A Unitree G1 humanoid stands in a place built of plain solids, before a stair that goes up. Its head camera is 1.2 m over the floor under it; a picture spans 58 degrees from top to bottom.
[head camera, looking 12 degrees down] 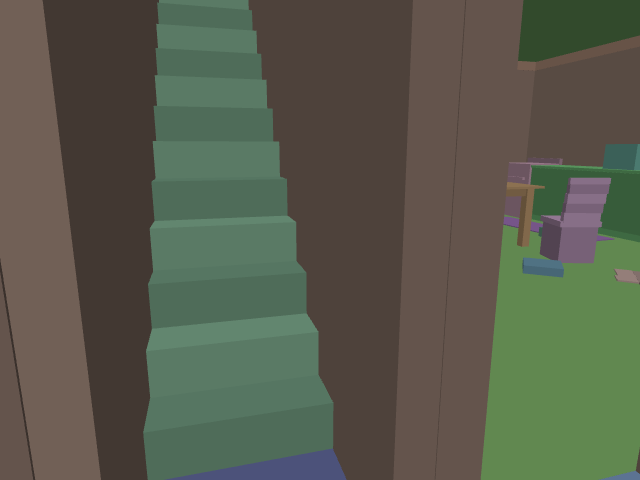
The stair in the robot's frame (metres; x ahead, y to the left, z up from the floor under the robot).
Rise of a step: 0.21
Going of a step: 0.23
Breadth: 0.71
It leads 15 degrees to the left of straight ahead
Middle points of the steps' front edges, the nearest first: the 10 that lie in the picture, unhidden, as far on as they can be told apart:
1.46 0.29 0.21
1.68 0.35 0.41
1.89 0.41 0.62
2.11 0.47 0.83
2.33 0.52 1.03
2.55 0.58 1.24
2.77 0.64 1.45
2.98 0.70 1.65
3.20 0.76 1.86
3.42 0.82 2.06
